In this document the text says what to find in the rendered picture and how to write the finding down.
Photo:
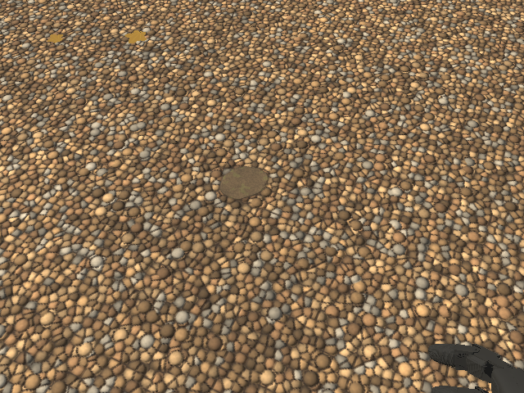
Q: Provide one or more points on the right robot hand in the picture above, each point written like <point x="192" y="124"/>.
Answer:
<point x="481" y="363"/>

